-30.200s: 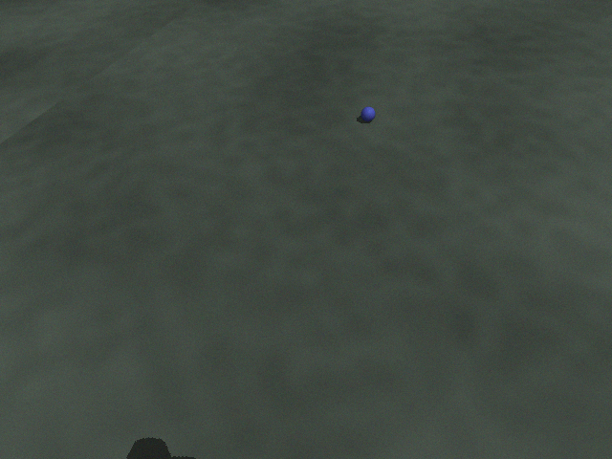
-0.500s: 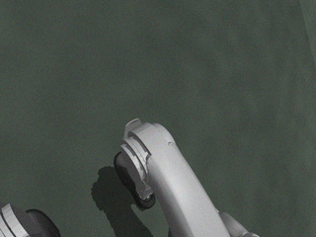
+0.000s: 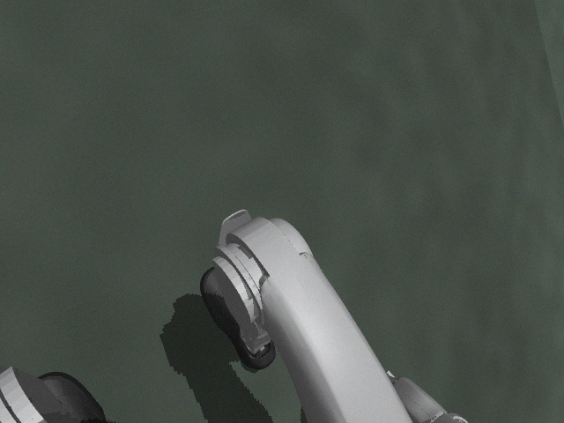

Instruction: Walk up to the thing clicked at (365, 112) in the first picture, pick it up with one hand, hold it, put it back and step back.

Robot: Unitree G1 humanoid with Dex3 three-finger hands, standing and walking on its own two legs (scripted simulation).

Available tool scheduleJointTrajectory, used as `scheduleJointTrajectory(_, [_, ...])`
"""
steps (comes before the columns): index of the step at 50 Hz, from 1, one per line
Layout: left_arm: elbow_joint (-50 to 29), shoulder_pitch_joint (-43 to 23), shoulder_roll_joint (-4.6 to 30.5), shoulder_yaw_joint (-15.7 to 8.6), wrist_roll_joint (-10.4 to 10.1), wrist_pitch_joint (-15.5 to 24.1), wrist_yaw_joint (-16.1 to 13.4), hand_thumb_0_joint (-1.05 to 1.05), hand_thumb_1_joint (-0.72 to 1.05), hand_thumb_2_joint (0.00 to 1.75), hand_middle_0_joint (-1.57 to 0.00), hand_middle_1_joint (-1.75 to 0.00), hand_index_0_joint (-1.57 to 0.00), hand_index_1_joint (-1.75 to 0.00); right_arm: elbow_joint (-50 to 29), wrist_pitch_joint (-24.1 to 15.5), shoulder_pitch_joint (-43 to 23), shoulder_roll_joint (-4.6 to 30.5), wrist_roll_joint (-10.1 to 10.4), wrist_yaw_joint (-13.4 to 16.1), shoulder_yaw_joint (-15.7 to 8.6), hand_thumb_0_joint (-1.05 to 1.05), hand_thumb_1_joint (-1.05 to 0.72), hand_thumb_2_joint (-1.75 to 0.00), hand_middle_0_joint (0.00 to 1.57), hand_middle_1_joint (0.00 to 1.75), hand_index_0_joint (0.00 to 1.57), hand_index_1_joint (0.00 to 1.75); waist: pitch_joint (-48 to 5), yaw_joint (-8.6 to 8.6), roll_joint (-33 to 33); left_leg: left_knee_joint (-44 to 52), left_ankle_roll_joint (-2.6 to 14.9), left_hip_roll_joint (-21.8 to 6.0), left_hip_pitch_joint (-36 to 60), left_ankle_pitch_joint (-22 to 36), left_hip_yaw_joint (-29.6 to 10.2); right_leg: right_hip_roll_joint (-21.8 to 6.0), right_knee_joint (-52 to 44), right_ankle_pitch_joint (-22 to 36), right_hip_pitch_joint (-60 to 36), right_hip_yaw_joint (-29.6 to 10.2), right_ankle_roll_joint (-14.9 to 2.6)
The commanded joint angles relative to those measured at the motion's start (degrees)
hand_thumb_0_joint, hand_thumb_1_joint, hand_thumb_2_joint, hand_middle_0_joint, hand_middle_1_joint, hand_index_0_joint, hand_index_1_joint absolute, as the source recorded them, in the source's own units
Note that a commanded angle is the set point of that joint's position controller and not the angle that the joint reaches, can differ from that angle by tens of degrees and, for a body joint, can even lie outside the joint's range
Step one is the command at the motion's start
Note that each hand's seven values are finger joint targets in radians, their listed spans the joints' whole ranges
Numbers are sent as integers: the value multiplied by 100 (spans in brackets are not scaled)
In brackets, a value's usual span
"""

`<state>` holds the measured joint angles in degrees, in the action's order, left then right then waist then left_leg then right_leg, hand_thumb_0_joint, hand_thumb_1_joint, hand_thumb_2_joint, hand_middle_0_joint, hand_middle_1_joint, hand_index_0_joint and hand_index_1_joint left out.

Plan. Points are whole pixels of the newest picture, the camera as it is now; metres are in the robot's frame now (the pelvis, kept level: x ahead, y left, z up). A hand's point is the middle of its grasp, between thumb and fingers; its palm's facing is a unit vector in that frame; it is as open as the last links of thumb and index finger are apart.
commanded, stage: close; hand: left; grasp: from above
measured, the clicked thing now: out of the picture +0.58 +0.32 -0.28
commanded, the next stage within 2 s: settle in 0.74 s
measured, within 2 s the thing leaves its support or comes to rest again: neither
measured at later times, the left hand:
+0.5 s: hand out of the picture +0.54 +0.30 -0.23, palm faces -0.39 -0.12 -0.91, open 11.5 cm
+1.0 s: hand out of the picture +0.54 +0.31 -0.23, palm faces -0.39 -0.12 -0.91, open 10.8 cm
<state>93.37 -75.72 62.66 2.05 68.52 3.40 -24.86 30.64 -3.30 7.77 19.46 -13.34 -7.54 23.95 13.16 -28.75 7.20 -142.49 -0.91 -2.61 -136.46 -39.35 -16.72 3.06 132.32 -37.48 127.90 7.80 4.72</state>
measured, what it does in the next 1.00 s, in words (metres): stands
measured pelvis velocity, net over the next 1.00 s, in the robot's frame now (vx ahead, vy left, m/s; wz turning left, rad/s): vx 0.00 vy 0.00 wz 0.00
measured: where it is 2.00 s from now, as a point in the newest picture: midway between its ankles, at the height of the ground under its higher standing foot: (179, 386)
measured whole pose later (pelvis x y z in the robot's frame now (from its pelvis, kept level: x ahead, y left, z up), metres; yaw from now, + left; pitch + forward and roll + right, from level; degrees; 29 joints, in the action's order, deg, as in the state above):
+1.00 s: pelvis +0.00 +0.00 +0.00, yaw +0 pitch +31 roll -16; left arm 90.5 -75.1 61.7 2.4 67.8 3.3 -23.3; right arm 30.4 -1.8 6.7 19.4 -12.8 -7.2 24.0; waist 13.1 -27.6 6.6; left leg -142.3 -0.3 -2.6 -136.8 -39.4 -16.3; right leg 2.9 131.9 -37.7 127.8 7.7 4.5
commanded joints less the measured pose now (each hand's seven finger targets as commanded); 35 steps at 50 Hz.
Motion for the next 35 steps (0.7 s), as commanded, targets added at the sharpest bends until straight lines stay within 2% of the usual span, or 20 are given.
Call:
scheduleJointTrajectory(1, [-251, -1062, 636, 70, -3, -22, 63, 0, -23, 97, -21, -115, -24, -111, 167, 91, 1204, 1886, -3, 34, -521, 0, -90, -90, 20, 30, 20, 30, -3587, -402, -2956, 1322, 142, -175, 2737, 1175, 630, 223, -1154, 1489, -2354, 807, -567])
scheduleJointTrajectory(2, [-304, -1141, 643, 17, 4, -21, 56, 0, -23, 100, -21, -114, -24, -111, 191, 98, 1265, 1920, 3, 41, -527, 0, -90, -90, 20, 30, 20, 30, -3581, -417, -3026, 1301, 123, -180, 2802, 1244, 592, 199, -1143, 1527, -2213, 820, -581])
scheduleJointTrajectory(4, [-168, -1017, 587, 71, -17, -29, 60, 0, -21, 98, -22, -115, -26, -111, 188, 121, 1221, 1887, -29, 39, -530, 0, -90, -90, 20, 30, 20, 30, -3609, -391, -3034, 1418, 115, -182, 2825, 1126, 578, 216, -1131, 1452, -2293, 839, -570])
scheduleJointTrajectory(5, [-353, -1114, 627, 31, 5, -18, 62, 0, -20, 97, -24, -114, -27, -110, 214, 114, 1261, 1886, -1, 28, -520, 0, -90, -90, 20, 30, 20, 30, -3606, -400, -3138, 1378, 108, -187, 2859, 1253, 558, 196, -1103, 1547, -2237, 831, -568])
scheduleJointTrajectory(7, [-229, -1014, 490, 63, -26, -42, 88, 0, -19, 98, -23, -115, -27, -112, 181, 104, 1215, 1901, 12, 22, -505, 0, -90, -90, 20, 30, 20, 30, -3406, -430, -3035, 1341, 90, -190, 2821, 1330, 547, 180, -1110, 1539, -2035, 838, -601])
scheduleJointTrajectory(9, [-270, -1094, 599, 61, -7, -31, 45, 0, -20, 97, -24, -114, -27, -110, 194, 112, 1229, 1899, 9, 37, -504, 0, -90, -90, 20, 30, 20, 30, -3536, -428, -3074, 1334, 118, -187, 2819, 1293, 581, 206, -1131, 1594, -2237, 814, -568])
scheduleJointTrajectory(10, [-109, -1034, 526, 90, -30, -43, 30, 0, -19, 96, -24, -113, -27, -110, 147, 105, 1193, 1911, 1, 32, -526, 0, -90, -90, 20, 30, 20, 30, -3468, -419, -2902, 1325, 137, -169, 2643, 1151, 603, 210, -1157, 1479, -2296, 814, -579])
scheduleJointTrajectory(15, [-198, -1015, 534, 58, -42, -46, 71, 0, -15, 101, -27, -117, -30, -113, 190, 98, 1248, 1908, 7, 23, -498, 0, -90, -90, 20, 30, 20, 30, -3508, -417, -2981, 1335, 113, -182, 2850, 1358, 556, 186, -1132, 1593, -2203, 817, -578])
scheduleJointTrajectory(19, [-168, -970, 580, 90, -51, -58, 99, 0, -14, 103, -28, -119, -31, -115, 137, 89, 1169, 1866, 24, 31, -493, 0, -90, -90, 20, 30, 20, 30, -3452, -381, -2857, 1359, 156, -156, 2631, 1045, 615, 207, -1186, 1406, -2282, 777, -556])
scheduleJointTrajectory(21, [-521, -1200, 714, -15, -34, -32, 136, 0, -13, 104, -28, -120, -31, -116, 215, 86, 1232, 1885, 32, 20, -491, 0, -90, -90, 20, 30, 20, 30, -3586, -349, -3127, 1297, 129, -166, 2782, 1266, 610, 179, -1135, 1534, -2188, 764, -575])
scheduleJointTrajectory(22, [-189, -944, 586, 58, -30, -61, 155, 0, -14, 105, -28, -120, -31, -116, 184, 98, 1198, 1894, 8, 22, -493, 0, -90, -90, 20, 30, 20, 30, -3577, -379, -2932, 1294, 145, -162, 2716, 1272, 607, 192, -1161, 1536, -2299, 787, -575])
scheduleJointTrajectory(23, [-186, -853, 601, 66, -28, -63, 148, 0, -13, 106, -29, -120, -32, -117, 205, 121, 1202, 1893, 17, 32, -490, 0, -90, -90, 20, 30, 20, 30, -3627, -364, -2900, 1333, 134, -180, 2758, 1288, 584, 195, -1148, 1563, -2348, 800, -562])
scheduleJointTrajectory(25, [-229, -932, 529, 46, -52, -36, 145, 0, -11, 105, -30, -121, -33, -117, 163, 123, 1186, 1919, 29, 29, -488, 0, -90, -90, 20, 30, 20, 30, -3393, -400, -2906, 1340, 112, -175, 2724, 1253, 529, 161, -1141, 1481, -2094, 816, -591])
scheduleJointTrajectory(26, [-176, -893, 583, 83, -40, -50, 151, 0, -10, 106, -30, -122, -34, -118, 176, 143, 1212, 1893, 7, 32, -488, 0, -90, -90, 20, 30, 20, 30, -3556, -391, -2924, 1380, 128, -187, 2798, 1289, 575, 207, -1155, 1549, -2366, 804, -559])
scheduleJointTrajectory(27, [-463, -1092, 722, -6, -14, -27, 126, 0, -10, 108, -30, -122, -33, -119, 221, 164, 1205, 1888, 25, 33, -487, 0, -90, -90, 20, 30, 20, 30, -3697, -327, -3125, 1355, 112, -186, 2860, 1398, 558, 183, -1108, 1635, -2262, 796, -575])
scheduleJointTrajectory(28, [-169, -927, 693, 3, -9, -56, 121, 0, -13, 107, -29, -122, -32, -119, 206, 153, 1174, 1893, 23, 42, -495, 0, -90, -90, 20, 30, 20, 30, -3600, -303, -3047, 1337, 116, -179, 2814, 1344, 579, 188, -1119, 1563, -2230, 792, -599])
scheduleJointTrajectory(30, [-127, -874, 506, 118, -52, -56, 137, 0, -9, 110, -31, -124, -34, -121, 155, 172, 1151, 1897, 30, 46, -522, 0, -90, -90, 20, 30, 20, 30, -3478, -384, -2871, 1360, 145, -170, 2717, 1210, 586, 214, -1169, 1476, -2271, 804, -583])
scheduleJointTrajectory(31, [-196, -960, 536, 99, -43, -40, 137, 0, -9, 113, -31, -126, -34, -123, 187, 177, 1179, 1884, 20, 52, -493, 0, -90, -90, 20, 30, 20, 30, -3467, -407, -2909, 1364, 132, -175, 2717, 1208, 571, 204, -1159, 1470, -2209, 807, -580])
scheduleJointTrajectory(33, [-135, -898, 578, 108, -66, -44, 144, 0, -7, 115, -33, -127, -35, -124, 192, 165, 1141, 1896, 23, 70, -513, 0, -90, -90, 20, 30, 20, 30, -3478, -348, -2883, 1337, 153, -161, 2638, 1141, 618, 210, -1194, 1441, -2299, 777, -576])
scheduleJointTrajectory(35, [-360, -982, 650, 62, -49, -27, 167, 0, -5, 117, -34, -130, -36, -126, 225, 177, 1177, 1880, 40, 60, -498, 0, -91, -90, 20, 30, 20, 30, -3575, -329, -2991, 1342, 133, -176, 2743, 1305, 593, 185, -1160, 1550, -2314, 778, -578])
